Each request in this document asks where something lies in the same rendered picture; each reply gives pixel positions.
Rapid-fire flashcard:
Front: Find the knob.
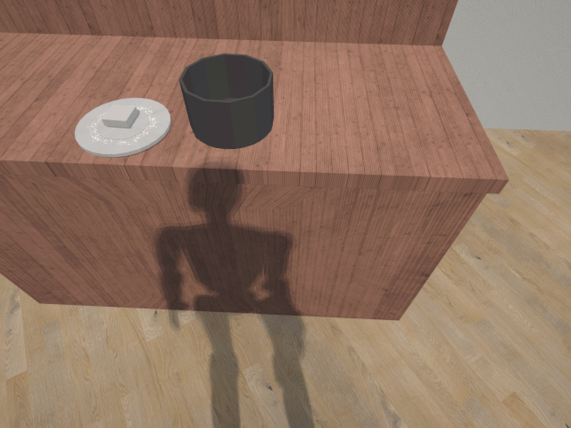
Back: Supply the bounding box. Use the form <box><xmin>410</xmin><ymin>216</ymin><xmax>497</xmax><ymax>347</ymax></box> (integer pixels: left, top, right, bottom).
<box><xmin>102</xmin><ymin>104</ymin><xmax>138</xmax><ymax>128</ymax></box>

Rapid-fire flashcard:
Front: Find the pot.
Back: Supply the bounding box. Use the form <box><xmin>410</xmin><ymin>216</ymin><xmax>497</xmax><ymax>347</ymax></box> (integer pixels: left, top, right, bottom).
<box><xmin>179</xmin><ymin>53</ymin><xmax>274</xmax><ymax>149</ymax></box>

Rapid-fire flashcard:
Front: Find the table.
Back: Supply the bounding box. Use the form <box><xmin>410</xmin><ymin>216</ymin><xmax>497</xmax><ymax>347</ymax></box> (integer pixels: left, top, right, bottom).
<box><xmin>0</xmin><ymin>0</ymin><xmax>509</xmax><ymax>320</ymax></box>

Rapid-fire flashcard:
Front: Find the lid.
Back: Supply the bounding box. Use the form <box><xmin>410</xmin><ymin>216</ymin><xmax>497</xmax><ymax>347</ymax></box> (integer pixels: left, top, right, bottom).
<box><xmin>75</xmin><ymin>98</ymin><xmax>171</xmax><ymax>157</ymax></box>

